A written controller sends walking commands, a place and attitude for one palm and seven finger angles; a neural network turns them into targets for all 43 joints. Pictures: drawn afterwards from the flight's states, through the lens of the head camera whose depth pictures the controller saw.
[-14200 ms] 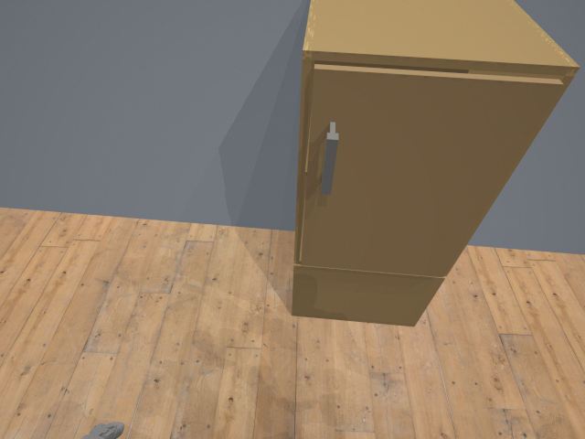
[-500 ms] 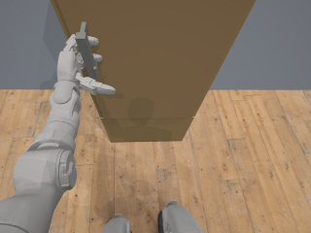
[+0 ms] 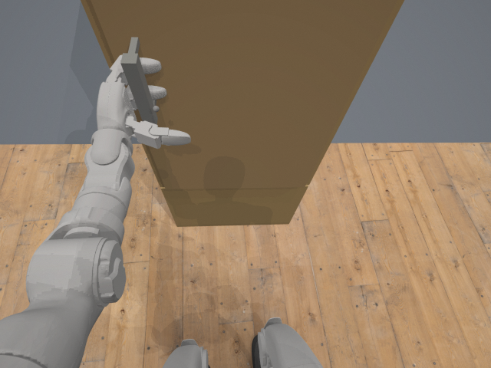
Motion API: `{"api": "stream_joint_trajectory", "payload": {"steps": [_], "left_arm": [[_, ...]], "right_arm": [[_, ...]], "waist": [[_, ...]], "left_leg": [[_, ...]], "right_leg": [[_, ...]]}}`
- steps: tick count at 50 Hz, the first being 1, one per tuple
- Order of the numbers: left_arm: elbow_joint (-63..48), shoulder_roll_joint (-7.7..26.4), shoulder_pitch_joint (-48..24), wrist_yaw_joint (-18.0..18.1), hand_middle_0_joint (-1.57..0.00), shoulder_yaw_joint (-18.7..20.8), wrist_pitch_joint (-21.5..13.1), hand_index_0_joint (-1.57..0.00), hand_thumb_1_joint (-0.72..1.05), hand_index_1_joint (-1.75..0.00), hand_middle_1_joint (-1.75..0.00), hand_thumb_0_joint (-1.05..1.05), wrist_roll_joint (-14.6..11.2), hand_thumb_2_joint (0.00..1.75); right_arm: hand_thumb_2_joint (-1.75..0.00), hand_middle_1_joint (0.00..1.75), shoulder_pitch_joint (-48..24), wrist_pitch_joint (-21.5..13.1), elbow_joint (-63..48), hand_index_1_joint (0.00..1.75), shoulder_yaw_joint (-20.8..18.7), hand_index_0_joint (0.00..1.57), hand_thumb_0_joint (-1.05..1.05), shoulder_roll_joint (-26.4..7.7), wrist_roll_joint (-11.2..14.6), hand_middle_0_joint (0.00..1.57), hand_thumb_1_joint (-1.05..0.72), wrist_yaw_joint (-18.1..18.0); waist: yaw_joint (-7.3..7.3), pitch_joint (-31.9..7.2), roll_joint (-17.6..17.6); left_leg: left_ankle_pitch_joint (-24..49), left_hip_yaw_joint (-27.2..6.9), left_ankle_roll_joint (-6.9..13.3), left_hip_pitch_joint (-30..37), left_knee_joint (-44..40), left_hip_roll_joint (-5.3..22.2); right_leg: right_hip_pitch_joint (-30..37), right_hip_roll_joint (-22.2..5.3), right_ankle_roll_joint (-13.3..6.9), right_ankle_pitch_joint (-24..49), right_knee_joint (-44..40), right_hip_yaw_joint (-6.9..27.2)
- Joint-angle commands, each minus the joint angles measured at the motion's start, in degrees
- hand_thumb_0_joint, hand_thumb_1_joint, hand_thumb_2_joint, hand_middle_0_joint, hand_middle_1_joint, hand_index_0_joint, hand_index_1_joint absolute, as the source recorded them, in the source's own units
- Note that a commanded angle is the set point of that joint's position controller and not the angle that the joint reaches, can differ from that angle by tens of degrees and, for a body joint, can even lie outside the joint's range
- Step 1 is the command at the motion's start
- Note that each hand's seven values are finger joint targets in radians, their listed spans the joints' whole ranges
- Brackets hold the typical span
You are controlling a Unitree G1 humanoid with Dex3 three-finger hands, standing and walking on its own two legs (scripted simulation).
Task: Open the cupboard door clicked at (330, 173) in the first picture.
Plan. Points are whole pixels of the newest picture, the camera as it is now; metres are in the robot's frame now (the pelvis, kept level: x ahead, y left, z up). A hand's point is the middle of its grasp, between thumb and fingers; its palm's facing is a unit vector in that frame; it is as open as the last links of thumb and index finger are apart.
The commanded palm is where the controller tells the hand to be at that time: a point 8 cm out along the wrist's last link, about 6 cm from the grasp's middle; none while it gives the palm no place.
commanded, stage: close the thumb around the handle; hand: left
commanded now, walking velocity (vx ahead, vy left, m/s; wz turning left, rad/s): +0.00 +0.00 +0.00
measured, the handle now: (143, 85) +0.56 +0.12 +0.09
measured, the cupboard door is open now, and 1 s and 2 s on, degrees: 0 9 35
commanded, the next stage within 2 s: pull the door open along its arc in 0.54 s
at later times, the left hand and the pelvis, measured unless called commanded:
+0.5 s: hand (157, 108) +0.52 +0.10 +0.08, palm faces -0.04 -1.00 -0.03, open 5.5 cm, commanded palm +0.49 +0.15 +0.09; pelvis +0.00 -0.01 +0.00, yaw +0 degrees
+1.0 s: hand (162, 136) +0.46 +0.09 +0.08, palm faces -0.06 -1.00 +0.00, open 5.5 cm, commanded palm +0.41 +0.14 +0.09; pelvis +0.02 -0.01 +0.02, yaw -1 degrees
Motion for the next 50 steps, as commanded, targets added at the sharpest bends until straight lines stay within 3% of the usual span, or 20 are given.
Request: {"api": "stream_joint_trajectory", "payload": {"steps": [1,3,5,7,10,16,17,19,23,24,28,30,32,33,37,41,46,50], "left_arm": [[-11.6,10.6,-27.7,-0.1,-0.34,1.2,-3.7,-0.34,0.0,-1.25,-1.25,0.0,-0.4,0.52],[-11.4,12.7,-27.1,0.1,-0.34,2.7,-3.8,-0.34,0.12,-1.27,-1.27,0.0,-0.1,0.56],[-11.8,12.0,-28.0,0.2,-0.35,2.1,-4.1,-0.35,0.23,-1.28,-1.28,0.0,-0.1,0.61],[-12.7,12.1,-26.6,0.1,-0.36,2.2,-4.4,-0.36,0.34,-1.29,-1.29,0.0,0.2,0.66],[-11.5,8.8,-27.2,-0.5,-0.37,-0.5,-4.2,-0.37,0.51,-1.31,-1.31,0.0,-0.1,0.73],[-11.6,12.1,-28.3,-0.3,-0.4,2.0,-3.7,-0.4,0.84,-1.34,-1.34,0.0,-0.4,0.88],[-12.0,11.2,-28.5,-0.3,-0.4,1.2,-3.8,-0.4,0.9,-1.35,-1.35,0.0,-0.3,0.9],[-12.9,9.4,-29.1,-0.4,-0.4,-0.4,-4.1,-0.4,0.9,-1.35,-1.35,0.0,-0.1,0.9],[-13.4,11.4,-28.2,-0.3,-0.4,1.2,-4.3,-0.4,0.9,-1.35,-1.35,0.0,0.0,0.9],[-12.8,9.7,-27.5,-0.4,-0.4,0.0,-4.0,-0.4,0.9,-1.35,-1.35,0.0,-0.1,0.9],[-12.9,12.6,-27.2,-0.6,-0.4,2.2,-3.9,-0.4,0.9,-1.35,-1.35,0.0,-0.4,0.9],[-13.6,12.4,-26.0,-0.6,-0.4,2.2,-4.2,-0.4,0.9,-1.35,-1.35,0.0,-0.3,0.9],[-13.7,11.0,-26.0,-0.6,-0.4,1.2,-4.3,-0.4,0.9,-1.35,-1.35,0.0,-0.3,0.9],[-13.4,9.3,-26.4,-0.7,-0.4,-0.2,-4.1,-0.4,0.9,-1.35,-1.35,0.0,-0.6,0.9],[-17.1,9.5,-20.9,-0.9,-0.4,1.3,-4.6,-0.4,0.9,-1.35,-1.35,0.0,-1.8,0.9],[-20.4,7.9,-11.6,-1.4,-0.4,0.9,-4.2,-0.4,0.9,-1.35,-1.35,0.0,-2.1,0.9],[-29.6,2.0,3.2,-1.2,-0.4,-2.6,-2.6,-0.4,0.9,-1.35,-1.35,0.0,-3.6,0.9],[-39.8,-2.3,12.2,-0.3,-0.4,-6.4,-1.8,-0.4,0.9,-1.35,-1.35,0.0,-4.0,0.9]], "right_arm": [[-0.9,0.3,9.2,-1.2,-3.0,0.3,-3.3,0.2,0.0,-9.6,0.2,0.2,-0.9,-0.9],[-0.9,0.3,9.1,-1.1,-3.1,0.3,-3.2,0.2,0.0,-9.7,0.3,0.2,-0.9,-1.1],[-0.9,0.3,9.0,-1.2,-3.6,0.3,-3.1,0.2,0.0,-9.5,0.3,0.2,-0.9,-1.2],[-0.9,0.3,8.9,-1.3,-3.4,0.3,-3.3,0.2,0.0,-9.4,0.2,0.2,-0.9,-1.1],[-0.9,0.3,8.9,-1.3,-3.4,0.3,-3.2,0.2,0.0,-9.2,0.3,0.2,-0.9,-1.0],[-0.9,0.3,9.4,-1.2,-3.0,0.3,-3.3,0.2,0.0,-9.7,0.3,0.2,-0.9,-1.3],[-0.9,0.3,9.1,-1.1,-3.1,0.3,-3.3,0.2,0.0,-9.5,0.3,0.2,-0.9,-1.3],[-0.9,0.3,9.0,-1.2,-3.1,0.3,-3.3,0.2,0.0,-9.3,0.2,0.2,-0.9,-1.1],[-0.9,0.3,9.4,-1.1,-3.0,0.3,-3.5,0.2,0.0,-9.6,0.2,0.2,-0.9,-1.1],[-0.9,0.3,9.1,-1.1,-3.2,0.3,-3.4,0.2,0.0,-9.3,0.2,0.2,-0.9,-1.0],[-0.9,0.3,9.1,-1.0,-3.0,0.3,-3.3,0.2,0.0,-9.3,0.4,0.2,-0.9,-1.2],[-0.9,0.3,9.1,-1.0,-3.7,0.3,-3.3,0.2,0.0,-9.2,0.4,0.2,-0.9,-1.1],[-0.9,0.3,8.7,-1.0,-3.2,0.3,-3.3,0.2,0.0,-9.1,0.4,0.2,-0.9,-1.0],[-0.9,0.3,8.7,-1.0,-3.2,0.3,-3.3,0.2,0.0,-9.0,0.4,0.2,-0.9,-0.9],[-0.9,0.3,8.4,-1.1,-4.4,0.3,-3.6,0.2,0.0,-8.9,0.6,0.2,-0.9,-0.7],[-0.9,0.3,7.2,-0.8,-5.9,0.3,-3.8,0.2,0.0,-8.6,1.0,0.2,-0.9,-0.3],[-0.9,0.3,4.4,-0.7,-8.8,0.3,-4.1,0.2,0.0,-7.6,1.9,0.2,-0.9,0.3],[-0.9,0.3,2.1,-1.0,-10.8,0.3,-4.4,0.2,0.0,-7.0,2.3,0.2,-0.9,0.5]], "waist": [[-1.21,-26.4,1.5],[-0.75,-26.2,0.5],[-1.29,-25.6,0.3],[-0.46,-28.0,2.7],[-1.7,-26.0,1.9],[-1.28,-27.8,1.6],[-1.49,-27.5,2.9],[-1.66,-27.8,3.0],[-1.18,-28.9,1.8],[-1.43,-28.4,1.9],[-0.84,-27.9,2.0],[-0.38,-28.7,2.7],[-0.58,-28.0,3.4],[-1.25,-26.9,1.8],[0.99,-30.9,1.9],[3.22,-30.0,1.5],[5.6,-26.9,-0.9],[6.32,-24.8,-1.9]], "left_leg": [[18.5,-1.9,0.1,10.3,-7.1,-0.4],[17.1,-1.8,0.2,8.8,-7.3,-0.6],[16.7,-1.5,0.5,8.4,-7.4,-0.8],[19.0,-1.7,0.1,10.6,-7.2,-0.6],[18.8,-1.8,0.3,10.6,-6.9,-0.5],[18.5,-1.7,0.2,9.9,-6.8,-0.6],[18.8,-1.7,0.1,10.4,-6.9,-0.6],[19.2,-1.7,0.1,10.7,-6.6,-0.6],[19.3,-1.7,0.2,10.4,-6.7,-0.6],[18.8,-1.4,0.3,10.2,-6.8,-0.7],[19.2,-1.1,0.3,9.1,-6.9,-0.8],[20.3,-1.0,0.4,9.9,-6.9,-0.9],[20.1,-1.1,0.2,10.7,-6.9,-0.6],[19.2,-1.1,0.2,9.9,-7.1,-0.6],[22.1,-0.5,0.2,11.2,-7.6,-0.8],[24.6,0.0,0.0,11.8,-8.5,-0.7],[25.0,1.3,0.2,11.6,-10.8,-0.7],[25.5,1.6,0.4,13.6,-12.2,-0.6]], "right_leg": [[19.2,0.4,0.1,16.4,-5.4,1.5],[20.4,0.3,0.1,15.7,-5.5,1.8],[20.8,0.3,0.1,16.1,-5.7,1.8],[20.3,0.3,-0.1,17.3,-5.1,1.7],[18.6,0.4,0.0,16.7,-5.3,1.5],[20.0,0.2,0.2,17.1,-5.3,1.9],[19.5,0.2,0.1,17.1,-5.3,1.8],[19.3,0.2,0.2,17.5,-5.1,1.8],[20.9,0.2,0.2,18.0,-5.2,2.0],[21.1,0.3,0.2,18.1,-5.5,2.1],[22.7,0.3,0.2,19.3,-5.6,2.3],[23.0,0.3,0.0,20.1,-5.3,2.3],[21.5,0.3,0.1,19.3,-5.6,2.1],[21.7,0.4,0.2,18.9,-5.8,2.0],[26.0,0.4,0.0,22.6,-5.6,2.3],[27.6,0.5,-0.2,24.9,-5.6,1.9],[31.5,0.4,-0.3,26.8,-7.1,1.7],[33.0,0.2,-0.3,27.4,-8.2,1.5]]}}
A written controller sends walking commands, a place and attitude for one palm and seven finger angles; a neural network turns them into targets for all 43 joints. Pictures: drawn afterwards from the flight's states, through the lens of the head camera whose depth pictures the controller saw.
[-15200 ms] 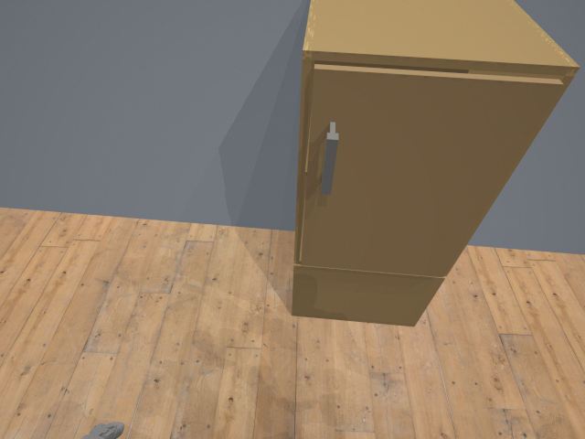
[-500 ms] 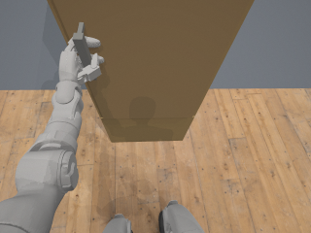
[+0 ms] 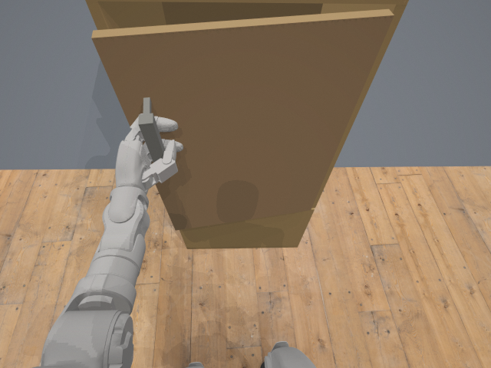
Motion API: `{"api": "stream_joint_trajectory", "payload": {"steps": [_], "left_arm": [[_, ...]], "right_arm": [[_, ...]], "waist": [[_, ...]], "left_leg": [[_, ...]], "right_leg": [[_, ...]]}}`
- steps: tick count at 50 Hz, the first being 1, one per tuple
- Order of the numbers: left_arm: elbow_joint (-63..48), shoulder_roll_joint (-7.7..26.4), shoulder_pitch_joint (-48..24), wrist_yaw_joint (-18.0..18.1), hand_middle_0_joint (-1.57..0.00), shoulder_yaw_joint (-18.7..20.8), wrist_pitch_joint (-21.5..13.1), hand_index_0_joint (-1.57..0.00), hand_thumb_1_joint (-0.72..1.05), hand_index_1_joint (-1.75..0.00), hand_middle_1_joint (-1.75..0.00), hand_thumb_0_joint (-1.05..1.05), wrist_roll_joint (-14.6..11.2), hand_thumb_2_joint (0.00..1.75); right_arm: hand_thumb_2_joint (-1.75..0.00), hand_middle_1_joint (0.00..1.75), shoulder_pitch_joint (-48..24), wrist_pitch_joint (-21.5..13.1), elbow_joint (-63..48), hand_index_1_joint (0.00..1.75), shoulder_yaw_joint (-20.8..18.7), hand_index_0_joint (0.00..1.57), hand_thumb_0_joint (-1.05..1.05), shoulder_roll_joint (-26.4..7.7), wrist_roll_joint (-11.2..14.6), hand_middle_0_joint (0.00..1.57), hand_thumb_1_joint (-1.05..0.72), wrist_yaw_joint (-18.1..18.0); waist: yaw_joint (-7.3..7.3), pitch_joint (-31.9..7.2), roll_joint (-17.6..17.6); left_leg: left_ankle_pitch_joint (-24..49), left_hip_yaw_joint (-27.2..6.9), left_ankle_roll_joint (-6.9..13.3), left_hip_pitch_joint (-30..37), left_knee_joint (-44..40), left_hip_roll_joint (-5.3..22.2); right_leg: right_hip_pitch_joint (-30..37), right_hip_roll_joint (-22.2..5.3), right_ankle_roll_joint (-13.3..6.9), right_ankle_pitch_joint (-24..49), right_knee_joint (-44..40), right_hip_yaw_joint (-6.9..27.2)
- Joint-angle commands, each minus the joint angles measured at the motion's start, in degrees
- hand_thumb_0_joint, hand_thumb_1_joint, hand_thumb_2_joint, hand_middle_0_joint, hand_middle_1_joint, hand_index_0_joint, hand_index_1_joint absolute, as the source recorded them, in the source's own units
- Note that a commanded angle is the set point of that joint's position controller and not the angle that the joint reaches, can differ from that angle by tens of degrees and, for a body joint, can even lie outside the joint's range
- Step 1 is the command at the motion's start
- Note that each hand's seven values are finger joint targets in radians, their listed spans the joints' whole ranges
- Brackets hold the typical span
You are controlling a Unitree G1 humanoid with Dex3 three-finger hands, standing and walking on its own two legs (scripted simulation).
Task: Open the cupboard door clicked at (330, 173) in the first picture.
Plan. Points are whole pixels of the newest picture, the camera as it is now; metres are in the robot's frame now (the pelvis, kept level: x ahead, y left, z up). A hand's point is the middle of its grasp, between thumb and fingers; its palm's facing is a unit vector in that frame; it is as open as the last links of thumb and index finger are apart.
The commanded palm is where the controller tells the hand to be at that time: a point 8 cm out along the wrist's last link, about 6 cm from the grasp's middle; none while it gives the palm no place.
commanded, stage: pull the door open along its arc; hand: left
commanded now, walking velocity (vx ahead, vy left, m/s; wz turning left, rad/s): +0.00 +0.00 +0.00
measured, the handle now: (156, 139) +0.48 +0.13 +0.07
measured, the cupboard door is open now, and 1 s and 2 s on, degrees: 9 35 41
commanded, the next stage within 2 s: open thumb and fingers to let go in 0.66 s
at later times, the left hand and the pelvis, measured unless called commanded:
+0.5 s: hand (214, 231) +0.31 +0.03 +0.07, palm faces +0.32 -0.95 -0.01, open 5.7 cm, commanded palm +0.24 +0.06 +0.07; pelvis -0.01 -0.02 +0.00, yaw +4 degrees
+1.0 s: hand (219, 250) +0.28 +0.03 +0.07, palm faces +0.38 -0.93 -0.04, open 7.1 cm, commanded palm +0.23 +0.05 +0.07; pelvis -0.01 -0.05 +0.01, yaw +5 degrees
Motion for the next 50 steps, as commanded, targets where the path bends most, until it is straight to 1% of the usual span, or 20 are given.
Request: {"api": "stream_joint_trajectory", "payload": {"steps": [1,2,3,4,6,8,10,11,14,16,18,23,29,32,37,38,39,40,45,50], "left_arm": [[-21.8,4.1,-7.3,-0.4,-0.4,-3.3,-3.7,-0.4,0.9,-1.35,-1.35,0.0,-0.7,0.9],[-24.7,1.5,-6.2,8.3,-0.4,4.0,-3.1,-0.4,0.9,-1.35,-1.35,0.0,-4.8,0.9],[-26.5,-3.7,-3.7,12.7,-0.4,-2.2,-2.6,-0.4,0.9,-1.35,-1.35,0.0,-2.7,0.9],[-28.2,-6.5,-1.9,15.6,-0.4,-4.2,-2.4,-0.4,0.9,-1.35,-1.35,0.0,-1.8,0.9],[-31.4,-7.5,1.9,21.3,-0.4,-5.7,-2.4,-0.4,0.9,-1.35,-1.35,0.0,1.2,0.9],[-35.7,-12.2,1.8,27.1,-0.4,-10.8,-2.2,-0.4,0.9,-1.35,-1.35,0.0,5.5,0.9],[-37.0,-16.4,3.4,32.0,-0.4,-15.3,-1.0,-0.4,0.9,-1.35,-1.35,0.0,9.5,0.9],[-37.7,-18.2,5.4,34.2,-0.4,-16.9,-0.2,-0.4,0.9,-1.35,-1.35,0.0,10.9,0.9],[-38.4,-22.6,4.3,38.6,-0.4,-22.2,3.0,-0.4,0.9,-1.35,-1.35,0.0,15.1,0.9],[-40.5,-24.6,6.4,39.1,-0.4,-25.4,4.2,-0.4,0.9,-1.35,-1.35,0.0,16.0,0.9],[-42.5,-26.8,8.3,38.6,-0.4,-27.9,5.4,-0.4,0.9,-1.35,-1.35,0.0,14.3,0.9],[-48.3,-28.0,19.5,36.6,-0.4,-31.0,7.1,-0.4,0.9,-1.35,-1.35,0.0,12.0,0.9],[-55.8,-29.3,33.6,35.2,-0.4,-33.5,9.5,-0.4,0.9,-1.35,-1.35,0.0,10.8,0.9],[-60.8,-27.4,43.3,34.4,-0.4,-32.0,10.9,-0.4,0.9,-1.35,-1.35,0.0,9.9,0.9],[-57.4,-24.1,34.1,35.7,-0.4,-28.9,11.5,-0.4,0.9,-1.35,-1.35,0.0,10.3,0.9],[-56.3,-22.3,28.1,36.5,-0.4,-27.2,11.1,-0.4,0.9,-1.35,-1.35,0.0,10.4,0.9],[-55.1,-22.5,29.1,36.7,-0.4,-26.6,10.9,-0.4,0.83,-1.34,-1.34,0.0,10.5,0.87],[-54.9,-22.6,28.7,37.0,-0.39,-26.5,10.7,-0.39,0.76,-1.34,-1.34,0.0,10.8,0.84],[-54.0,-25.0,32.1,35.9,-0.36,-29.0,9.5,-0.36,0.41,-1.3,-1.3,0.0,11.6,0.69],[-55.2,-25.0,32.1,34.2,-0.34,-31.2,8.3,-0.34,0.06,-1.26,-1.26,0.0,12.2,0.54]], "right_arm": [[-0.9,0.3,1.3,-2.5,-7.5,0.3,-3.0,0.2,0.0,-7.2,0.7,0.2,-0.9,-0.4],[-0.9,0.3,-1.5,-3.0,-7.9,0.3,-2.9,0.2,0.0,-5.6,0.4,0.2,-0.9,-0.3],[-0.9,0.3,-2.7,-3.6,-8.0,0.3,-2.5,0.2,0.0,-5.4,-0.3,0.2,-0.9,0.0],[-0.9,0.3,-3.2,-4.1,-7.8,0.3,-2.5,0.2,0.0,-5.1,-0.5,0.2,-0.9,0.3],[-0.9,0.3,-4.3,-4.5,-7.7,0.3,-2.6,0.2,0.0,-5.0,-1.5,0.2,-0.9,0.7],[-0.9,0.3,-5.9,-5.0,-7.6,0.3,-2.7,0.2,0.0,-4.2,-2.6,0.2,-0.9,1.1],[-0.9,0.3,-7.0,-5.2,-7.2,0.3,-2.8,0.2,0.0,-3.6,-3.5,0.2,-0.9,1.3],[-0.9,0.3,-8.2,-5.1,-7.3,0.3,-2.8,0.2,0.0,-3.4,-3.7,0.2,-0.9,1.5],[-0.9,0.3,-11.3,-4.7,-7.2,0.3,-2.7,0.2,0.0,-2.9,-4.2,0.2,-0.9,1.2],[-0.9,0.3,-13.0,-4.6,-7.6,0.3,-2.9,0.2,0.0,-2.4,-4.1,0.2,-0.9,0.6],[-0.9,0.3,-14.9,-4.3,-8.2,0.3,-2.4,0.2,0.0,-1.8,-3.5,0.2,-0.9,0.1],[-0.9,0.3,-17.3,-4.0,-9.6,0.3,-1.5,0.2,0.0,-0.7,-2.9,0.2,-0.9,-0.6],[-0.9,0.3,-20.1,-4.6,-11.2,0.3,-0.2,0.2,0.0,0.6,-2.3,0.2,-0.9,-0.1],[-0.9,0.3,-20.9,-4.5,-12.0,0.3,0.1,0.2,0.0,1.1,-2.0,0.2,-0.9,0.1],[-0.9,0.3,-21.8,-4.7,-10.9,0.3,0.5,0.2,0.0,0.7,-2.3,0.2,-0.9,-1.1],[-0.9,0.3,-21.7,-4.9,-10.1,0.3,0.7,0.2,0.0,0.5,-2.5,0.2,-0.9,-1.6],[-0.9,0.3,-22.1,-5.2,-9.9,0.3,0.5,0.2,0.0,0.9,-2.6,0.2,-0.9,-1.9],[-0.9,0.3,-21.9,-5.4,-9.7,0.3,0.4,0.2,0.0,0.8,-2.7,0.2,-0.9,-1.9],[-0.9,0.3,-19.5,-6.1,-9.9,0.3,-0.5,0.2,0.0,0.4,-2.8,0.2,-0.9,-1.8],[-0.9,0.3,-18.0,-6.5,-10.0,0.3,-0.9,0.2,0.0,-0.3,-2.5,0.2,-0.9,-1.9]], "waist": [[3.15,-22.1,-2.6],[7.2,-20.2,-3.4],[5.31,-18.6,-2.8],[5.04,-16.7,-3.5],[5.67,-16.5,-3.6],[5.04,-17.7,-2.1],[4.51,-17.0,-3.0],[4.95,-17.3,-3.1],[3.86,-16.2,-4.4],[3.82,-16.7,-5.1],[4.21,-16.9,-5.3],[5.25,-15.7,-7.5],[6.34,-11.5,-6.0],[7.69,-11.3,-5.2],[5.84,-5.9,-7.8],[5.1,-5.4,-8.6],[5.82,-5.5,-8.1],[6.01,-5.6,-6.8],[6.21,-11.8,-8.0],[4.76,-11.5,-9.3]], "left_leg": [[24.4,0.2,0.6,5.8,-6.9,-1.3],[22.4,0.3,-0.3,3.7,-7.4,-1.5],[20.4,0.2,-0.5,4.9,-7.5,-1.4],[19.9,-0.2,-0.7,5.3,-7.6,-1.3],[20.2,-0.4,-0.7,5.9,-7.3,-1.2],[20.6,-0.4,-0.7,7.0,-6.5,-1.0],[20.9,-1.3,-0.9,7.6,-6.1,-0.7],[20.3,-1.4,-1.0,7.6,-6.1,-0.6],[16.7,-1.9,-0.8,7.4,-6.0,-0.7],[16.0,-1.9,-0.5,8.5,-6.0,-0.7],[14.8,-1.9,-0.3,9.2,-6.6,-1.3],[14.8,-1.8,-0.1,9.8,-7.2,-1.8],[12.7,-2.1,-0.4,10.2,-7.5,-2.4],[12.9,-1.7,-0.7,10.7,-7.8,-2.6],[7.8,-2.6,-0.8,8.5,-6.0,-3.3],[6.5,-3.0,-0.8,7.3,-5.4,-3.4],[5.9,-2.9,-0.9,7.1,-5.0,-3.5],[6.6,-3.1,-0.8,7.7,-5.2,-3.5],[9.7,-3.0,-0.9,7.0,-5.6,-3.2],[9.8,-3.2,-0.6,6.2,-5.0,-2.9]], "right_leg": [[26.1,-1.0,0.2,26.8,-4.4,-0.3],[25.7,-0.7,0.2,23.3,-5.3,-1.3],[23.6,-0.8,0.5,20.4,-5.4,-1.6],[22.0,-1.0,0.4,18.8,-5.7,-2.3],[21.6,-1.3,0.3,17.9,-4.9,-2.4],[20.2,-1.7,0.3,17.4,-4.0,-2.4],[18.8,-1.8,0.1,16.4,-3.7,-2.9],[18.7,-1.9,0.0,15.4,-3.6,-2.9],[17.7,-2.2,-0.3,11.4,-4.2,-2.9],[18.8,-2.4,-0.5,11.1,-5.0,-2.6],[20.9,-2.5,-0.6,10.4,-6.2,-2.4],[25.3,-3.2,-0.3,12.6,-8.3,-1.2],[26.6,-4.3,0.3,11.3,-11.4,0.3],[28.8,-4.6,0.4,13.3,-12.2,1.0],[24.5,-6.0,1.5,4.7,-15.9,5.1],[23.8,-6.6,1.9,2.3,-16.6,6.7],[23.9,-7.0,2.0,0.5,-17.6,8.1],[23.8,-7.0,1.6,0.9,-17.5,7.9],[27.2,-6.9,2.0,10.5,-13.2,6.0],[27.3,-7.3,2.4,13.0,-13.1,6.5]]}}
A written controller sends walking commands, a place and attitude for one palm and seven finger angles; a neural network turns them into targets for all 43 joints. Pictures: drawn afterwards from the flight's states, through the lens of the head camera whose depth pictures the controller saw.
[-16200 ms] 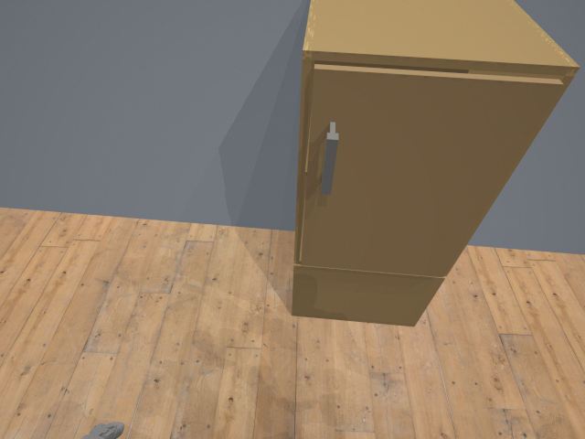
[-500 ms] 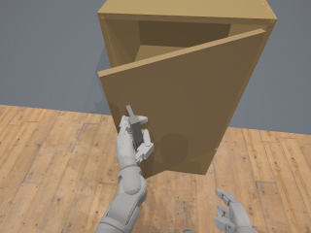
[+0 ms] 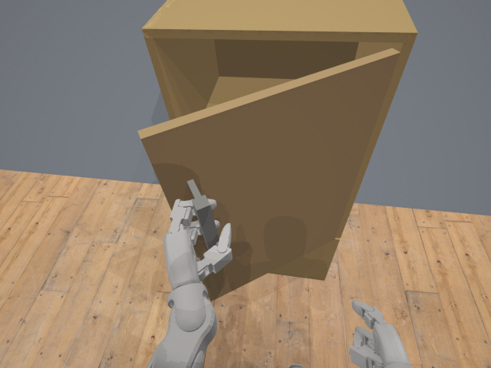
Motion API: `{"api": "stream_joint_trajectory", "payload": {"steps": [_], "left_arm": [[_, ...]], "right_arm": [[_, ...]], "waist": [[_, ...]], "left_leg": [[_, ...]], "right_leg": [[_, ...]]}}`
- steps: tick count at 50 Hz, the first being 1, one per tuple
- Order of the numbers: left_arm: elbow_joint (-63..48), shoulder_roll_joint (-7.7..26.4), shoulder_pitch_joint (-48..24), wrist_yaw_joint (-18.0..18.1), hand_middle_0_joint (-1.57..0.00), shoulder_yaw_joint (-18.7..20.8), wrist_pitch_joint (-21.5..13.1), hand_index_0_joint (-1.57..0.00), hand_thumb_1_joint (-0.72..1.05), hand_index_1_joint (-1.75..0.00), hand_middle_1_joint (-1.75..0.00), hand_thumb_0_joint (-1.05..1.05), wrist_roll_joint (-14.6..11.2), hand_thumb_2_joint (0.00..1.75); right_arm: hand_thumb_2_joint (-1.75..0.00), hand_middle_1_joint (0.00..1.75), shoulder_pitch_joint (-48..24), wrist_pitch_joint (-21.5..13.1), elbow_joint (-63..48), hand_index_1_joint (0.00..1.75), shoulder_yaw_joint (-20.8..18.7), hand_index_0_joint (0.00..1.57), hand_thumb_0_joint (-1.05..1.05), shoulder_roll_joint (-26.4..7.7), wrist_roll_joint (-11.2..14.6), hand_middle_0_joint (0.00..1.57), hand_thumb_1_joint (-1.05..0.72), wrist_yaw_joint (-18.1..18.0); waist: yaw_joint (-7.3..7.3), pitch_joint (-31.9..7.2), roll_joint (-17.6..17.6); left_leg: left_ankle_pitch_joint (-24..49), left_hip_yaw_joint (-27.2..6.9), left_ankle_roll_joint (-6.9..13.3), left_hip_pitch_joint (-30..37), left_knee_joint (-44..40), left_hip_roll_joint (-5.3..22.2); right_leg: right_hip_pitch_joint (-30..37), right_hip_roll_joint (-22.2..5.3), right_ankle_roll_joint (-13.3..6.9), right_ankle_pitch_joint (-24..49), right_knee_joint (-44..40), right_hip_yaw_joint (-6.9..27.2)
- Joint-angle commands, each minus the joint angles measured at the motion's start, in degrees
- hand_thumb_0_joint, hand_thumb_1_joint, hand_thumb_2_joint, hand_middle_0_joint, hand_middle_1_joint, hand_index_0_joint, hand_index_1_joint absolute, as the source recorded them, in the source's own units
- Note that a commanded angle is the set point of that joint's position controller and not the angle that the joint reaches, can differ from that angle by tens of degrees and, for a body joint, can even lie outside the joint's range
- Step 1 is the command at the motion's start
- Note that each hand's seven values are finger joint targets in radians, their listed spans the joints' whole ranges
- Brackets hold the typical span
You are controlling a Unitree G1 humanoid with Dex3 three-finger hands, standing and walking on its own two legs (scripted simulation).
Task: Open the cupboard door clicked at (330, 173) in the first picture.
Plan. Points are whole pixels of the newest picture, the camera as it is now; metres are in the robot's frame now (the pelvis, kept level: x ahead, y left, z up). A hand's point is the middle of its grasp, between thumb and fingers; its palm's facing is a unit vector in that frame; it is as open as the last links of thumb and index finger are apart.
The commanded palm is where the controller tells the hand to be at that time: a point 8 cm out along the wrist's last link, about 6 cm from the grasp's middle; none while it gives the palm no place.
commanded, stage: open thumb and fingers to let go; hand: left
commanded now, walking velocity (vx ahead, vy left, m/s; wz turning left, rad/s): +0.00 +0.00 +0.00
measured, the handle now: (203, 218) +0.34 +0.08 +0.07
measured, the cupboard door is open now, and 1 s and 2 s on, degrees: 35 41 38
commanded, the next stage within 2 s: slide the hand sideways off the handle in 0.58 s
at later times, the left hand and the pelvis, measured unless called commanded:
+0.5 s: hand (216, 250) +0.28 +0.06 +0.07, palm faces +0.19 -0.98 -0.03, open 14.8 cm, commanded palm +0.24 +0.08 +0.07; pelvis +0.00 +0.03 +0.00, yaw -1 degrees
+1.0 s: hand (218, 287) +0.23 +0.05 +0.07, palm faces -0.25 -0.97 +0.03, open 16.4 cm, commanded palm +0.22 +0.10 +0.07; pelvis -0.01 +0.05 -0.01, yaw -1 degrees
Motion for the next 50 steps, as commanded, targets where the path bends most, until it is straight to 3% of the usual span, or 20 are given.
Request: {"api": "stream_joint_trajectory", "payload": {"steps": [1,8,12,16,20,23,28,32,34,35,36,38,39,40,42,45,50], "left_arm": [[-14.0,-9.3,-7.7,-1.3,-0.33,-4.6,-4.9,-0.33,-0.01,-1.25,-1.25,0.0,1.8,0.51],[-12.3,-8.7,-11.0,-0.5,-0.3,-3.9,-5.3,-0.3,-0.5,-1.2,-1.2,0.0,1.6,0.3],[-12.0,-9.5,-8.6,-0.3,-0.28,-4.2,-5.1,-0.28,-0.5,-1.1,-1.1,0.0,1.7,0.3],[-12.5,-12.3,-10.2,0.1,-0.25,-7.0,-4.9,-0.25,-0.5,-0.9,-0.9,0.0,2.2,0.3],[-12.6,-12.6,-8.7,0.2,-0.22,-7.1,-4.3,-0.22,-0.5,-0.7,-0.7,0.0,2.1,0.3],[-12.8,-13.4,-10.6,0.4,-0.19,-8.0,-3.7,-0.19,-0.5,-0.55,-0.55,0.0,2.0,0.3],[-12.9,-13.6,-10.8,1.0,-0.15,-7.3,-2.4,-0.15,-0.5,-0.3,-0.3,0.0,1.4,0.3],[-13.0,-12.1,-9.0,1.3,-0.15,-4.9,-1.2,-0.15,-0.5,-0.3,-0.3,0.0,0.6,0.3],[-14.4,-14.0,-8.8,1.2,-0.15,-6.8,-1.1,-0.15,-0.5,-0.3,-0.3,0.0,0.9,0.3],[-13.8,-6.5,-9.3,-11.4,-0.15,-19.6,-3.9,-0.15,-0.5,-0.3,-0.3,0.0,7.6,0.3],[-19.6,-1.9,-10.7,-18.1,-0.15,-14.1,-7.0,-0.15,-0.5,-0.3,-0.3,0.0,4.8,0.3],[-19.7,0.8,-8.2,-26.1,-0.15,-13.4,-9.5,-0.15,-0.5,-0.3,-0.3,0.0,3.0,0.3],[-19.6,1.3,-6.7,-29.3,-0.15,-12.7,-10.1,-0.15,-0.5,-0.3,-0.3,0.0,1.1,0.3],[-21.4,0.6,-6.1,-31.1,-0.15,-12.5,-10.4,-0.15,-0.5,-0.3,-0.3,0.0,-0.5,0.3],[-21.6,0.1,-7.6,-31.6,-0.15,-10.7,-10.3,-0.15,-0.5,-0.3,-0.3,0.0,-3.5,0.3],[-21.3,1.1,-6.2,-28.4,-0.15,-6.5,-9.1,-0.15,-0.5,-0.3,-0.3,0.0,-4.7,0.3],[-20.8,3.3,-1.3,-22.8,-0.15,-3.3,-7.5,-0.15,-0.5,-0.3,-0.3,0.0,-1.3,0.3]], "right_arm": [[-0.9,0.3,-4.4,-3.6,-9.3,0.3,-1.1,0.2,0.0,-3.6,0.6,0.2,-0.9,-0.6],[-0.9,0.3,-4.9,-4.3,-9.1,0.3,-0.9,0.2,0.0,-3.5,0.8,0.2,-0.9,-1.0],[-0.9,0.3,-4.5,-4.7,-9.6,0.3,-1.1,0.2,0.0,-3.4,0.8,0.2,-0.9,-0.8],[-0.9,0.3,-4.0,-5.1,-9.7,0.3,-1.2,0.2,0.0,-3.5,0.7,0.2,-0.9,-0.2],[-0.9,0.3,-4.5,-5.2,-10.2,0.3,-1.3,0.2,0.0,-3.6,0.9,0.2,-0.9,0.1],[-0.9,0.3,-4.7,-5.1,-10.1,0.3,-1.1,0.2,0.0,-3.6,0.8,0.2,-0.9,0.3],[-0.9,0.3,-5.7,-4.6,-10.3,0.3,-0.8,0.2,0.0,-3.5,0.9,0.2,-0.9,0.6],[-0.9,0.3,-6.4,-3.7,-10.4,0.3,-0.6,0.2,0.0,-3.4,0.9,0.2,-0.9,0.7],[-0.9,0.3,-6.4,-3.7,-10.6,0.3,-0.6,0.2,0.0,-3.2,0.9,0.2,-0.9,1.0],[-0.9,0.3,-0.6,-3.6,-8.9,0.3,-0.8,0.2,0.0,-5.9,0.9,0.2,-0.9,1.4],[-0.9,0.3,0.1,-3.9,-11.2,0.3,-1.5,0.2,0.0,-5.7,1.6,0.2,-0.9,1.2],[-0.9,0.3,-0.3,-4.2,-12.5,0.3,-1.3,0.2,0.0,-5.4,2.0,0.2,-0.9,0.5],[-0.9,0.3,0.0,-4.7,-13.3,0.3,-1.1,0.2,0.0,-5.3,2.3,0.2,-0.9,0.3],[-0.9,0.3,-0.1,-5.0,-14.3,0.3,-1.0,0.2,0.0,-5.3,2.8,0.2,-0.9,0.2],[-0.9,0.3,-0.9,-5.8,-15.3,0.3,-0.5,0.2,0.0,-5.1,3.3,0.2,-0.9,-0.3],[-0.9,0.3,-1.9,-6.2,-16.1,0.3,-0.2,0.2,0.0,-5.5,3.6,0.2,-0.9,-0.9],[-0.9,0.3,-0.9,-5.4,-16.7,0.3,-0.4,0.2,0.0,-5.7,3.0,0.2,-0.9,-0.5]], "waist": [[-1.29,-13.3,-10.5],[-0.93,-12.1,-9.3],[-0.12,-13.6,-8.7],[-0.74,-13.3,-7.0],[-0.06,-12.8,-6.7],[-0.63,-11.4,-6.5],[0.41,-11.3,-5.6],[1.31,-11.7,-5.6],[0.94,-12.2,-5.6],[-5.46,-5.5,-8.7],[-2.83,-12.9,-6.1],[-1.92,-15.3,-5.7],[-2.39,-14.1,-7.2],[-1.9,-13.4,-4.8],[-2.39,-9.0,-5.9],[-1.02,-6.1,-8.5],[0.96,-9.6,-5.9]], "left_leg": [[7.1,2.5,3.0,-3.7,-1.8,-2.3],[4.9,2.5,3.2,-4.0,-1.5,-2.6],[6.5,2.8,3.1,-3.1,-2.0,-2.4],[8.2,2.9,3.4,-1.2,-2.5,-2.1],[8.8,2.7,3.3,-0.6,-3.0,-1.8],[8.1,2.6,3.4,-0.7,-2.9,-1.8],[8.3,2.6,3.3,-0.6,-3.4,-1.8],[8.8,2.8,3.1,-0.8,-3.8,-2.0],[9.7,2.9,3.1,-0.3,-3.4,-1.8],[11.2,3.0,4.8,0.0,-2.5,-1.7],[12.0,3.2,4.9,0.2,-2.1,-2.0],[12.2,3.3,5.0,-0.2,-1.6,-2.2],[11.1,3.0,5.0,-1.1,-1.5,-2.2],[10.1,3.0,4.9,-0.6,-1.8,-2.1],[4.8,2.6,4.8,-2.2,-2.1,-2.3],[0.1,2.1,4.3,-3.8,-3.0,-2.4],[3.4,2.2,4.1,-3.7,-3.4,-2.4]], "right_leg": [[16.8,-6.4,6.6,13.3,-13.1,12.1],[13.9,-6.1,6.0,4.2,-14.1,12.1],[14.2,-5.3,5.6,7.1,-12.4,10.1],[11.8,-3.7,4.6,7.3,-10.2,6.4],[11.2,-3.0,3.9,7.0,-9.5,5.1],[9.7,-2.7,3.9,5.2,-9.5,4.9],[9.6,-2.3,3.6,4.8,-8.8,4.1],[10.9,-2.2,3.4,5.7,-8.8,4.1],[10.8,-2.1,3.4,7.0,-8.4,3.9],[7.3,-2.5,3.9,14.5,-6.9,5.6],[11.4,-3.0,3.8,17.3,-5.9,6.1],[14.4,-3.5,4.1,20.2,-5.0,7.2],[13.8,-3.5,4.3,18.5,-5.2,7.2],[12.7,-3.2,3.9,15.5,-5.3,7.0],[9.1,-3.0,4.0,5.1,-7.4,6.9],[6.7,-2.8,4.1,-5.4,-9.0,6.9],[8.0,-2.4,3.5,0.0,-5.2,5.0]]}}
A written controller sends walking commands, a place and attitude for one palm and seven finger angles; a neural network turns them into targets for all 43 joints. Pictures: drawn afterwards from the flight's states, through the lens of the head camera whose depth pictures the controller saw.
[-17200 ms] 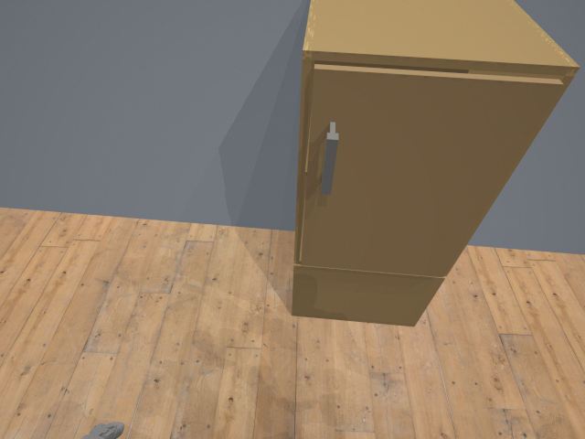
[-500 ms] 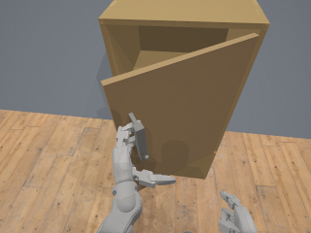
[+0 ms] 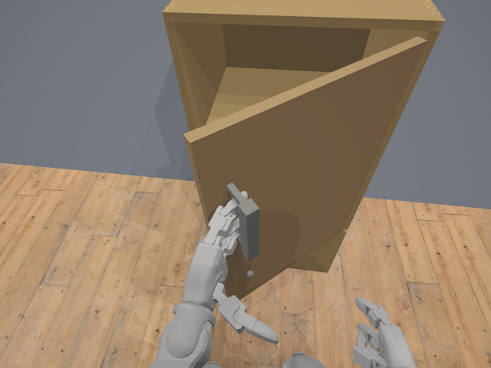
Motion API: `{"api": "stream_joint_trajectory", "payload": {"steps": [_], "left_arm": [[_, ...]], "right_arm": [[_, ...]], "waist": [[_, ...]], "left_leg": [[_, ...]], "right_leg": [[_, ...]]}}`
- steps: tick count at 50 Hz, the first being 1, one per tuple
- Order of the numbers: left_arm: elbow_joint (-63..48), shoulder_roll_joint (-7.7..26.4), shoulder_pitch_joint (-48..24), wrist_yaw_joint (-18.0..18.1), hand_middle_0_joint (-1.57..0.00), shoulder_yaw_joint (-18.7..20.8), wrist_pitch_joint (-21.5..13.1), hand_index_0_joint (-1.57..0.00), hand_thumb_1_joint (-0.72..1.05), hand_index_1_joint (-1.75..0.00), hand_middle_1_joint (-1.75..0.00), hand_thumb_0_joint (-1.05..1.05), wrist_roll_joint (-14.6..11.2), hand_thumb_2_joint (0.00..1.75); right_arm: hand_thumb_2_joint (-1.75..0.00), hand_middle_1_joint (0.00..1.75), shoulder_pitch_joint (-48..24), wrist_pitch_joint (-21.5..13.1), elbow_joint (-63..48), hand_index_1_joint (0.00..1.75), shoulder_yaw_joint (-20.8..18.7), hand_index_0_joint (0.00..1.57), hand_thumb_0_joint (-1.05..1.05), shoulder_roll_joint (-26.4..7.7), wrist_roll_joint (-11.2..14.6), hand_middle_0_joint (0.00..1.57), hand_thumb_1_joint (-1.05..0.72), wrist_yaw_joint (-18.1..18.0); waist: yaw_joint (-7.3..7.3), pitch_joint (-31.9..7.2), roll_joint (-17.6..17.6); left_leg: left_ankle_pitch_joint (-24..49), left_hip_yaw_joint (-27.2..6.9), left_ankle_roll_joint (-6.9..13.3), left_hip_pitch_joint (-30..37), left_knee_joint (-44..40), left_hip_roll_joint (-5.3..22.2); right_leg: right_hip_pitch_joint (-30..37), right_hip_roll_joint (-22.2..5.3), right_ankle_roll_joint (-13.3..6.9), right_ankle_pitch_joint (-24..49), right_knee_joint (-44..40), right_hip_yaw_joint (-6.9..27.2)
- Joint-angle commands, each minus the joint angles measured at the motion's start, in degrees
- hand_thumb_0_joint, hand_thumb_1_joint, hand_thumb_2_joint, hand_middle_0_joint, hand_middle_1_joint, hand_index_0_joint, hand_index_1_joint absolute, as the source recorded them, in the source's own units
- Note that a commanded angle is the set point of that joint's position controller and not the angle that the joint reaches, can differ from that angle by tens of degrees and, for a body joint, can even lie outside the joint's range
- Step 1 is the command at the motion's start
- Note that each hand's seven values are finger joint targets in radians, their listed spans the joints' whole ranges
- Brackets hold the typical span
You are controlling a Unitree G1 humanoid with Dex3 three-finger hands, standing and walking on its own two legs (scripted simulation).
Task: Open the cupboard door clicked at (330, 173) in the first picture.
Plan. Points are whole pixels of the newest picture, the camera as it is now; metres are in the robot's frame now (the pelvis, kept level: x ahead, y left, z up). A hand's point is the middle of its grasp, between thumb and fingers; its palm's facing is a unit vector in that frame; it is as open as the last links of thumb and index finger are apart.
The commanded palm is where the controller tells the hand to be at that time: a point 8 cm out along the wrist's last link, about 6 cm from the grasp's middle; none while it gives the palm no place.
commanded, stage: slide the hand sideways off the handle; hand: left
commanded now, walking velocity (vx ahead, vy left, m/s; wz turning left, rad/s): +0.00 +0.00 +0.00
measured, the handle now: (242, 223) +0.32 +0.02 +0.08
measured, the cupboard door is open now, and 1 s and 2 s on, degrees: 41 38 38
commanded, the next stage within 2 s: draw the hand back to the body in 0.88 s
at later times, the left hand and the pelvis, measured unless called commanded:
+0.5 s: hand (210, 282) +0.23 +0.06 +0.08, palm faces -0.12 -0.99 +0.00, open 16.2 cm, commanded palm +0.20 +0.12 +0.08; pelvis +0.02 +0.00 +0.00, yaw -1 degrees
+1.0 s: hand (171, 299) +0.21 +0.11 +0.07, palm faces -0.10 -0.99 +0.00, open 16.4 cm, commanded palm +0.18 +0.16 +0.08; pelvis +0.02 +0.01 -0.02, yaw +0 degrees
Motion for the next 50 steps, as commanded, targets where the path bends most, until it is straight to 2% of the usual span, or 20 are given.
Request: {"api": "stream_joint_trajectory", "payload": {"steps": [1,4,5,6,10,12,15,18,19,20,21,25,31,35,36,40,42,46,48,50], "left_arm": [[-14.0,-2.6,-8.5,3.8,-0.15,2.4,-2.7,-0.15,-0.5,-0.3,-0.3,0.0,2.5,0.3],[-14.5,-1.0,-5.2,3.8,-0.15,3.6,-2.5,-0.15,-0.5,-0.3,-0.3,0.0,3.1,0.3],[-14.8,-0.8,-3.5,3.6,-0.15,3.8,-2.3,-0.15,-0.5,-0.3,-0.3,0.0,3.1,0.3],[-15.3,-1.4,-3.1,3.2,-0.15,3.4,-2.2,-0.15,-0.5,-0.3,-0.3,0.0,2.6,0.3],[-17.5,0.7,-0.3,1.5,-0.15,5.6,-1.6,-0.15,-0.5,-0.3,-0.3,0.0,0.9,0.3],[-19.1,0.7,0.2,0.8,-0.15,5.4,-1.7,-0.15,-0.5,-0.3,-0.3,0.0,0.5,0.3],[-20.6,1.2,2.8,-0.2,-0.15,5.7,-1.9,-0.15,-0.5,-0.3,-0.3,0.0,0.2,0.3],[-23.3,1.5,5.4,-1.4,-0.15,5.5,-2.7,-0.15,-0.5,-0.3,-0.3,0.0,0.0,0.3],[-23.8,2.3,6.6,-1.8,-0.15,6.2,-2.9,-0.15,-0.5,-0.3,-0.3,0.0,-0.3,0.3],[-24.1,3.1,8.4,-2.2,-0.15,7.1,-3.0,-0.15,-0.5,-0.3,-0.3,0.0,-0.3,0.3],[-24.8,3.4,8.9,-2.7,-0.15,7.2,-3.2,-0.15,-0.5,-0.3,-0.3,0.0,-0.3,0.3],[-26.6,5.4,13.0,-4.4,-0.15,9.1,-3.5,-0.15,-0.5,-0.3,-0.3,0.0,-1.2,0.3],[-29.2,6.3,16.0,-7.0,-0.15,9.9,-3.8,-0.15,-0.5,-0.3,-0.3,0.0,-3.0,0.3],[-30.0,9.1,20.1,-8.7,-0.15,13.5,-4.0,-0.15,-0.5,-0.3,-0.3,0.0,-4.2,0.3],[-31.1,9.0,19.6,-9.1,-0.15,13.5,-4.2,-0.15,-0.5,-0.3,-0.3,0.0,-4.6,0.3],[-31.2,9.8,22.0,-10.5,-0.15,15.2,-4.2,-0.15,-0.5,-0.3,-0.3,0.0,-5.9,0.3],[-31.3,10.8,23.0,-11.1,-0.15,17.0,-4.4,-0.15,-0.5,-0.3,-0.3,0.0,-6.8,0.3],[-33.0,9.8,21.7,-12.3,-0.15,15.3,-5.1,-0.15,-0.5,-0.3,-0.3,0.0,-7.5,0.3],[-33.5,8.6,21.4,-12.6,-0.15,13.5,-5.2,-0.15,-0.5,-0.3,-0.3,0.0,-7.6,0.3],[-33.8,10.8,21.0,-12.2,-0.15,15.3,-4.7,-0.15,-0.5,-0.3,-0.3,0.0,-7.2,0.3]], "right_arm": [[-0.9,0.3,-5.1,-2.7,-10.9,0.3,-1.4,0.2,0.0,-4.1,0.0,0.2,-0.9,-0.1],[-0.9,0.3,-4.5,-2.1,-11.2,0.3,-1.4,0.2,0.0,-4.1,-0.1,0.2,-0.9,0.0],[-0.9,0.3,-5.1,-1.8,-11.5,0.3,-1.4,0.2,0.0,-4.2,0.1,0.2,-0.9,-0.1],[-0.9,0.3,-4.7,-1.7,-11.8,0.3,-1.3,0.2,0.0,-4.1,0.1,0.2,-0.9,-0.1],[-0.9,0.3,-5.0,-1.4,-12.4,0.3,-1.1,0.2,0.0,-4.4,0.3,0.2,-0.9,-0.7],[-0.9,0.3,-4.9,-1.5,-12.7,0.3,-1.0,0.2,0.0,-4.4,0.4,0.2,-0.9,-0.9],[-0.9,0.3,-4.4,-2.0,-12.8,0.3,-1.0,0.2,0.0,-4.6,0.5,0.2,-0.9,-1.1],[-0.9,0.3,-3.4,-2.6,-13.0,0.3,-1.2,0.2,0.0,-4.7,0.3,0.2,-0.9,-1.0],[-0.9,0.3,-2.8,-2.7,-13.0,0.3,-1.3,0.2,0.0,-4.8,0.2,0.2,-0.9,-0.9],[-0.9,0.3,-2.8,-2.8,-13.1,0.3,-1.4,0.2,0.0,-5.0,0.2,0.2,-0.9,-1.0],[-0.9,0.3,-2.5,-2.9,-13.0,0.3,-1.5,0.2,0.0,-5.0,0.2,0.2,-0.9,-1.0],[-0.9,0.3,-1.9,-3.2,-13.7,0.3,-1.6,0.2,0.0,-5.3,0.4,0.2,-0.9,-1.2],[-0.9,0.3,-1.3,-4.0,-14.2,0.3,-1.7,0.2,0.0,-5.7,0.7,0.2,-0.9,-1.6],[-0.9,0.3,-1.0,-4.4,-14.4,0.3,-2.1,0.2,0.0,-5.9,0.8,0.2,-0.9,-2.0],[-0.9,0.3,-0.9,-4.5,-14.4,0.3,-2.0,0.2,0.0,-5.9,0.8,0.2,-0.9,-2.0],[-0.9,0.3,-1.0,-4.7,-14.5,0.3,-2.2,0.2,0.0,-5.9,1.2,0.2,-0.9,-2.3],[-0.9,0.3,-1.0,-4.8,-14.4,0.3,-2.4,0.2,0.0,-5.9,1.3,0.2,-0.9,-2.6],[-0.9,0.3,-1.1,-5.6,-14.6,0.3,-2.2,0.2,0.0,-6.3,1.4,0.2,-0.9,-2.8],[-0.9,0.3,-0.7,-6.1,-14.7,0.3,-2.3,0.2,0.0,-6.3,1.4,0.2,-0.9,-2.8],[-0.9,0.3,-0.8,-6.0,-14.7,0.3,-2.3,0.2,0.0,-6.7,1.5,0.2,-0.9,-3.0]], "waist": [[0.6,-12.3,-5.5],[0.97,-12.7,-6.6],[1.68,-12.4,-4.9],[1.17,-12.1,-5.7],[1.34,-10.9,-8.3],[0.66,-9.4,-7.5],[0.64,-8.7,-5.6],[0.28,-10.4,-3.5],[0.09,-11.0,-4.8],[0.59,-11.6,-4.3],[0.27,-12.1,-4.4],[0.46,-11.7,-4.7],[-0.4,-10.7,-3.7],[0.4,-11.8,-4.4],[0.18,-12.8,-3.8],[0.31,-11.6,-3.1],[0.29,-11.7,-4.2],[-0.28,-11.8,-2.0],[-0.72,-11.7,-2.5],[-0.17,-11.4,-1.6]], "left_leg": [[6.1,-0.6,1.0,-1.6,-9.1,-0.3],[6.5,0.1,0.9,-2.5,-8.7,-0.2],[7.0,0.2,0.9,-2.4,-9.0,-0.2],[7.0,0.3,0.9,-2.3,-9.0,-0.1],[5.9,0.4,1.1,-3.2,-9.2,0.0],[4.8,0.3,1.0,-3.2,-9.0,0.1],[5.7,0.0,0.9,-2.9,-8.8,0.2],[7.8,-0.1,0.9,-2.4,-7.5,0.2],[8.5,-0.2,0.9,-2.5,-7.1,0.3],[9.4,-0.1,0.9,-2.6,-6.9,0.3],[10.4,-0.3,0.8,-2.7,-6.6,0.3],[11.1,-0.1,0.9,-4.0,-5.7,0.1],[10.2,-0.3,0.9,-5.2,-4.4,0.1],[11.0,-0.3,0.9,-6.2,-3.5,0.1],[11.6,-0.4,0.9,-6.1,-3.4,0.0],[11.1,-0.3,0.8,-7.0,-3.0,0.0],[10.4,-0.3,0.7,-7.6,-2.6,0.1],[10.8,-0.7,0.7,-7.0,-2.2,0.1],[10.4,-1.1,0.7,-6.8,-2.3,0.2],[9.8,-1.4,0.7,-6.6,-2.8,0.4]], "right_leg": [[10.1,-0.6,-0.1,2.1,-9.0,2.1],[11.1,-0.6,-0.1,3.3,-9.1,2.6],[11.5,-0.6,-0.3,3.9,-9.1,2.7],[11.5,-0.5,-0.1,4.4,-9.1,2.6],[12.4,-0.4,0.2,3.0,-10.5,3.3],[11.0,-0.3,0.4,1.9,-10.5,3.4],[10.0,-0.1,0.2,3.0,-9.6,2.6],[9.6,-0.1,0.3,6.4,-8.1,2.4],[9.8,0.0,0.3,7.3,-7.7,2.2],[10.2,0.0,0.3,8.3,-7.5,2.4],[10.5,0.0,0.2,9.8,-6.8,2.3],[10.8,0.0,0.5,11.0,-6.5,2.8],[8.8,0.0,0.8,9.9,-6.2,2.8],[9.8,0.1,0.8,10.8,-5.7,3.1],[10.0,-0.1,0.9,11.5,-5.3,3.1],[9.2,0.1,0.9,10.8,-5.2,3.0],[9.0,0.1,1.0,9.7,-5.3,3.1],[7.3,0.2,0.9,9.2,-4.5,2.6],[6.2,0.3,1.0,8.3,-4.1,1.9],[5.5,0.5,0.7,6.6,-4.1,1.6]]}}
